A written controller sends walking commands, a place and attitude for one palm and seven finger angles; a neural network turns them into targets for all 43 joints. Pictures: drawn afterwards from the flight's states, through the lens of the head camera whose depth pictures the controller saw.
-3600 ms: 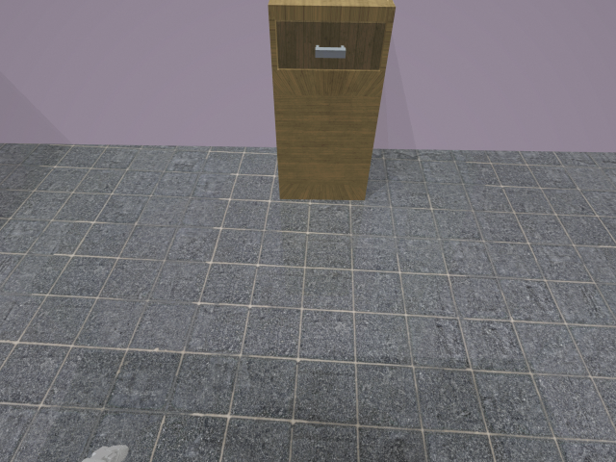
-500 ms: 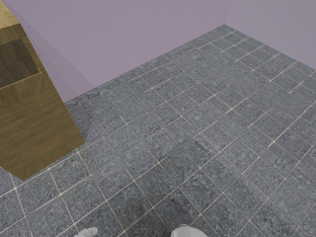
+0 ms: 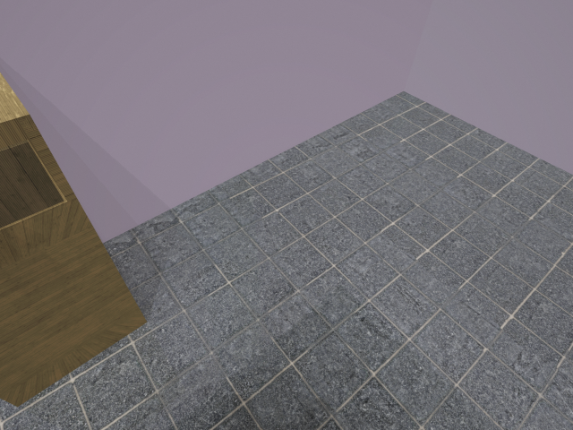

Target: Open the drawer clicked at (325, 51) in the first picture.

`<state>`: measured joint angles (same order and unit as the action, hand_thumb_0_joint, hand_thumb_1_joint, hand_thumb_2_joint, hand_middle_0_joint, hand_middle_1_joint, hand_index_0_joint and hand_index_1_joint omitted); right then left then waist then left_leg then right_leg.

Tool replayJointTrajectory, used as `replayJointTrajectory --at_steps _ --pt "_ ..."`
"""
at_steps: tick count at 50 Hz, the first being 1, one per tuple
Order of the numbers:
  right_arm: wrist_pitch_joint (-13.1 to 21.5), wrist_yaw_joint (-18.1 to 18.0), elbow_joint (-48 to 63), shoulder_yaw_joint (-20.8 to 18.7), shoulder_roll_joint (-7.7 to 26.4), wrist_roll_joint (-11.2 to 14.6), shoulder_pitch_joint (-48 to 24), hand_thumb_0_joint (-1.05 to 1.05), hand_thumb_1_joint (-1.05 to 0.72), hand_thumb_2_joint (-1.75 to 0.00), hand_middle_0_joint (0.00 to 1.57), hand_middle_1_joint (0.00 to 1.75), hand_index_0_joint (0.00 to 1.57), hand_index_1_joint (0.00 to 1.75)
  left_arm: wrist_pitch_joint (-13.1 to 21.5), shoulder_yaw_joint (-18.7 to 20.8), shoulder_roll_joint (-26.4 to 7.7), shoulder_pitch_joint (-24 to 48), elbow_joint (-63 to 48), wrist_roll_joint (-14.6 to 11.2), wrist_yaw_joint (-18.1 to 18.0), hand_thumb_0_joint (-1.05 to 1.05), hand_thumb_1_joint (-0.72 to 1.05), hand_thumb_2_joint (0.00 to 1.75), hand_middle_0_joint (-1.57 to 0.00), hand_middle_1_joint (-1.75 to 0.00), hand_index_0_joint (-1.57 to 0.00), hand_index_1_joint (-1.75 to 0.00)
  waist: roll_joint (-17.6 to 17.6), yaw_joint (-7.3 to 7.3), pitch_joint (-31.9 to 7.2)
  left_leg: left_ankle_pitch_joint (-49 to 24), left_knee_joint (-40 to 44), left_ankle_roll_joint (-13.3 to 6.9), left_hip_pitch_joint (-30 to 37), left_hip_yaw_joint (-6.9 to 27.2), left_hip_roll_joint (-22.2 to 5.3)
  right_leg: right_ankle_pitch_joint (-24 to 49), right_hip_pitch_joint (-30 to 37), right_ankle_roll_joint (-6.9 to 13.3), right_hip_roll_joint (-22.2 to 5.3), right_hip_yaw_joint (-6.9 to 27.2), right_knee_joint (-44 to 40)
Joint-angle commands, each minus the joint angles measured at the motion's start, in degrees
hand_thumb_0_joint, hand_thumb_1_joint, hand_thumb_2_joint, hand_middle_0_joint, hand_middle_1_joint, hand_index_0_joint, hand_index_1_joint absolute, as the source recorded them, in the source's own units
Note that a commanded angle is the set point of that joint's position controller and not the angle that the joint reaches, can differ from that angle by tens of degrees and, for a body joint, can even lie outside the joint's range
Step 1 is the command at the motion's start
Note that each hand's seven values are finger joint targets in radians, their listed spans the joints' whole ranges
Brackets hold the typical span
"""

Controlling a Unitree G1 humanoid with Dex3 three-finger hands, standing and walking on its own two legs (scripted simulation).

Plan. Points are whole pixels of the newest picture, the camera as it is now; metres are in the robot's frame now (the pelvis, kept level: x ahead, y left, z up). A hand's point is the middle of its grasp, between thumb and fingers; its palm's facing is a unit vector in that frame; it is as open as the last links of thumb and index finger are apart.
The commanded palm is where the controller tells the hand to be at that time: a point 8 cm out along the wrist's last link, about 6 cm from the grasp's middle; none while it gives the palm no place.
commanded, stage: turn to face it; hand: left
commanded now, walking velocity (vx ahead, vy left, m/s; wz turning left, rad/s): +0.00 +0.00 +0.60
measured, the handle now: out of the picture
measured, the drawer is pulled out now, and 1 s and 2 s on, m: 0.00 0.00 0.00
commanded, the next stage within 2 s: take the last steps up to it in 1.36 s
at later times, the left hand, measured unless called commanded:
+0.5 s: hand out of the picture +0.03 +0.18 -0.13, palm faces +0.27 -0.91 -0.31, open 7.4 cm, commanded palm none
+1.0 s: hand out of the picture -0.14 +0.18 -0.17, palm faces +0.58 -0.78 -0.25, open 7.4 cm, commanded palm none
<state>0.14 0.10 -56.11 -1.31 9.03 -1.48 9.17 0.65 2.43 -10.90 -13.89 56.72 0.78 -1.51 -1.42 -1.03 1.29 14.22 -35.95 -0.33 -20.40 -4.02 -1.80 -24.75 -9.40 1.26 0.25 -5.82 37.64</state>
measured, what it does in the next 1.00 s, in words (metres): steps on the spot, turning left: right foot, then left foot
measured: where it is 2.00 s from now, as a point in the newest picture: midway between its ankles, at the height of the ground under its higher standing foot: outside the picture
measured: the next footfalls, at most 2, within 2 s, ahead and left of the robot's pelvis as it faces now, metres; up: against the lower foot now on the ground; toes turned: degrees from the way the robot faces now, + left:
right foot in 0.42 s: +0.04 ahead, -0.15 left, +0.00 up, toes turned +10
left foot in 0.86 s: -0.05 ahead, +0.09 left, +0.00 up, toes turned +36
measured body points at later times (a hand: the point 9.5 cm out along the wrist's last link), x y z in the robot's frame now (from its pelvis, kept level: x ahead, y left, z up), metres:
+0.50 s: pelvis -0.01 -0.05 +0.01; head +0.02 -0.08 +0.46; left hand +0.02 +0.22 -0.11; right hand +0.09 -0.30 -0.15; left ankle +0.02 +0.09 -0.68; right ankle +0.00 -0.16 -0.72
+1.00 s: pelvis -0.04 -0.02 +0.01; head -0.03 +0.02 +0.46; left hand -0.17 +0.22 -0.15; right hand +0.21 -0.17 -0.10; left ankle -0.08 +0.06 -0.72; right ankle +0.02 -0.16 -0.65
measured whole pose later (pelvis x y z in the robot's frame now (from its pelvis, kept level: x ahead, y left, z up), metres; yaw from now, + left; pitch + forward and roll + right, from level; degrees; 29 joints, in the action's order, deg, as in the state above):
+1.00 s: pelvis -0.04 -0.02 +0.01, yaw +33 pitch -1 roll -1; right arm -1.5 0.7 -50.4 -3.0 12.8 -1.3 6.5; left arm -4.5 4.5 -16.1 -14.1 54.8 1.3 -0.5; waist -2.6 -1.7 5.2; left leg 16.1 -32.6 -2.3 -15.9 -3.3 -0.6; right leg -27.3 -26.1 -5.1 -7.2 -4.5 63.6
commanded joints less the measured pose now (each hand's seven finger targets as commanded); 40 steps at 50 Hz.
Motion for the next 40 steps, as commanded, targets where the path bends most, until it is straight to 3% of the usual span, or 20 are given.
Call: replayJointTrajectory --at_steps 1,3,4,5,8,14,16,18,19,20,21,22,23,25,26,29,33,38,40 --pt "0.24 -1.39 0.61 -2.12 11.86 0.23 9.25 0.0 -0.9 -0.9 0.2 0.3 0.2 0.3 -0.45 1.25 -5.44 -3.36 -3.56 -0.41 -1.3 0.0 0.9 0.9 -0.2 -0.3 -0.2 -0.3 15.16 2.11 -3.99 -48.22 14.81 -13.21 14.46 24.16 -19.76 -12.08 -15.97 -4.13 -3.01 5.88 25.2" --pt "-0.22 -1.49 2.66 -2.38 11.29 0.21 5.71 0.0 -0.9 -0.9 0.2 0.3 0.2 0.3 -1.12 2.25 -6.21 0.84 -4.82 -0.1 -0.63 0.0 0.9 0.9 -0.2 -0.3 -0.2 -0.3 10.87 1.8 -0.26 -30.27 16.66 -11.7 8.31 21.92 -16.57 -7.61 -17.37 -4.08 -4.48 6.58 26.62" --pt "-0.37 -1.41 3.1 -2.52 11.23 0.15 4.13 0.0 -0.9 -0.9 0.2 0.3 0.2 0.3 -1.39 2.38 -5.83 1.11 -4.99 -0.13 -0.34 0.0 0.9 0.9 -0.2 -0.3 -0.2 -0.3 9.83 1.26 -0.35 -23.82 17.59 -10.93 6.86 20.67 -15.01 -5.45 -17.07 -4.14 -4.34 6.49 25.78" --pt "-0.35 -1.31 3.49 -2.88 11.18 0.08 3.77 0.0 -0.9 -0.9 0.2 0.3 0.2 0.3 -1.46 2.48 -5.37 0.92 -4.87 0.0 -0.02 0.0 0.9 0.9 -0.2 -0.3 -0.2 -0.3 8.54 1.05 -1.35 -20.06 18.06 -10.17 6.65 19.34 -13.64 -3.51 -16.66 -4.29 -4.1 5.91 24.58" --pt "-0.55 -1.0 4.56 -3.93 12.29 0.18 3.49 0.0 -0.9 -0.9 0.2 0.3 0.2 0.3 -2.15 2.81 -4.31 0.43 -5.26 0.04 0.24 0.0 0.9 0.9 -0.2 -0.3 -0.2 -0.3 9.37 1.37 -4.18 -8.54 19.77 -9.17 6.17 18.83 -11.32 -0.06 -15.79 -4.7 -3.44 5.13 21.43" --pt "-1.42 -0.55 5.16 -5.36 14.1 -0.1 5.01 0.0 -0.9 -0.9 0.2 0.3 0.2 0.3 -2.16 2.85 -4.03 3.25 -7.56 -0.19 0.21 0.0 0.9 0.9 -0.2 -0.3 -0.2 -0.3 11.68 2.82 -4.67 -3.22 19.33 -9.35 5.53 24.07 -10.33 -0.82 -13.69 -4.77 -1.81 4.87 10.63" --pt "-1.69 -0.43 5.76 -5.76 14.6 -0.13 4.52 0.0 -0.9 -0.9 0.2 0.3 0.2 0.3 -1.95 2.83 -4.21 1.78 -7.78 -0.43 0.12 0.0 0.9 0.9 -0.2 -0.3 -0.2 -0.3 12.5 2.26 -5.88 -6.07 17.97 -9.12 5.29 25.74 -9.83 -0.58 -10.02 -4.52 -0.8 4.77 4.53" --pt "-2.07 -0.23 6.32 -6.18 14.61 0.11 2.97 0.0 -0.9 -0.9 0.2 0.3 0.2 0.3 -1.63 3.0 -5.07 -2.04 -7.04 -0.68 0.01 0.0 0.9 0.9 -0.2 -0.3 -0.2 -0.3 11.4 0.51 -6.94 -6.04 15.62 -6.85 2.66 24.86 -7.25 4.71 -2.73 -4.13 0.17 3.74 -6.18" --pt "-2.28 -0.06 6.87 -6.18 13.68 0.45 2.17 0.0 -0.9 -0.9 0.2 0.3 0.2 0.3 -1.29 3.33 -6.45 -4.54 -6.44 -0.56 -0.2 0.0 0.9 0.9 -0.2 -0.3 -0.2 -0.3 8.89 -0.88 -7.11 -2.95 12.22 -4.2 -2.28 22.88 -4.6 8.85 4.17 -3.54 -1.64 4.44 -15.53" --pt "-2.51 0.28 7.68 -5.73 10.09 1.0 2.67 0.0 -0.9 -0.9 0.2 0.3 0.2 0.3 -0.76 4.19 -11.58 -5.6 -6.74 0.32 -0.67 0.0 0.9 0.9 -0.2 -0.3 -0.2 -0.3 -3.88 -1.62 -7.26 5.19 0.92 0.1 -13.14 16.05 1.31 3.9 12.35 -0.05 -13.23 15.6 -24.04" --pt "-2.23 0.14 9.31 -5.23 7.7 0.56 1.58 0.0 -0.9 -0.9 0.2 0.3 0.2 0.3 -0.9 4.59 -16.1 -3.34 -8.13 0.85 -0.89 0.0 0.9 0.9 -0.2 -0.3 -0.2 -0.3 -16.94 -1.85 -3.45 17.21 -14.33 3.56 -20.33 5.82 6.55 5.7 7.28 5.65 -27.8 29.48 -26.84" --pt "-2.37 0.28 9.16 -5.76 10.62 -0.04 1.11 0.0 -0.9 -0.9 0.2 0.3 0.2 0.3 -1.1 3.86 -14.93 0.03 -9.28 0.41 -1.05 0.0 0.9 0.9 -0.2 -0.3 -0.2 -0.3 -10.04 -0.51 -1.87 16.59 -23.92 2.45 -16.23 8.8 2.76 7.93 -2.07 7.0 -28.38 25.01 -25.91" --pt "-3.07 0.7 7.42 -5.91 10.47 -0.23 3.32 0.0 -0.9 -0.9 0.2 0.3 0.2 0.3 -0.49 3.43 -11.46 4.65 -10.2 0.31 -1.09 0.0 0.9 0.9 -0.2 -0.3 -0.2 -0.3 -9.02 2.43 0.11 11.43 -28.62 2.53 -15.14 9.47 1.3 8.52 -5.43 5.42 -23.81 18.65 -25.81" --pt "-3.55 1.24 5.67 -5.78 9.41 0.0 5.41 0.0 -0.9 -0.9 0.2 0.3 0.2 0.3 -0.49 2.5 -9.4 7.66 -10.65 0.21 -0.88 0.0 0.9 0.9 -0.2 -0.3 -0.2 -0.3 -7.46 4.42 2.49 7.41 -33.28 3.63 -14.25 6.15 0.18 17.95 -6.1 3.61 -18.95 10.55 -21.89" --pt "-3.46 1.38 5.45 -5.41 8.98 0.04 5.49 0.0 -0.9 -0.9 0.2 0.3 0.2 0.3 -0.08 2.28 -8.54 6.65 -10.41 0.3 -0.76 0.0 0.9 0.9 -0.2 -0.3 -0.2 -0.3 -8.86 3.93 3.36 6.29 -33.35 4.24 -14.87 4.69 -0.18 24.75 -3.99 3.48 -17.99 6.83 -20.17" --pt "-3.56 1.38 6.39 -4.85 8.47 0.28 1.84 0.0 -0.9 -0.9 0.2 0.3 0.2 0.3 0.02 2.28 -9.64 0.17 -8.71 0.44 -0.8 0.0 0.9 0.9 -0.2 -0.3 -0.2 -0.3 -9.3 0.94 1.59 7.56 -28.6 5.18 -14.88 2.53 -0.37 34.79 3.15 4.25 -18.48 3.81 -17.24" --pt "-3.67 1.58 8.24 -4.19 8.12 0.4 -3.65 0.0 -0.9 -0.9 0.2 0.3 0.2 0.3 -0.47 2.66 -11.58 -3.49 -7.52 0.8 -0.65 0.0 0.9 0.9 -0.2 -0.3 -0.2 -0.3 -9.41 -1.32 1.97 9.56 -20.79 5.06 -11.29 -0.04 -0.68 36.25 3.57 5.12 -20.49 2.51 -16.44" --pt "-2.7 1.63 9.24 -3.51 8.16 0.76 -4.64 0.0 -0.9 -0.9 0.2 0.3 0.2 0.3 -0.99 3.62 -13.92 -3.32 -7.37 1.07 -0.37 0.0 0.9 0.9 -0.2 -0.3 -0.2 -0.3 -11.93 -1.97 -1.23 10.64 -6.81 3.41 -3.26 -3.09 -0.1 38.75 4.96 4.73 -22.13 0.49 -12.03" --pt "-2.23 1.47 8.83 -3.7 9.33 0.68 -2.02 0.0 -0.9 -0.9 0.2 0.3 0.2 0.3 -1.19 3.74 -13.89 -2.82 -6.97 0.77 -0.1 0.0 0.9 0.9 -0.2 -0.3 -0.2 -0.3 -9.98 -0.4 -3.53 4.93 3.11 2.63 3.1 -3.94 0.6 38.31 4.38 2.24 -21.24 -2.33 -6.51"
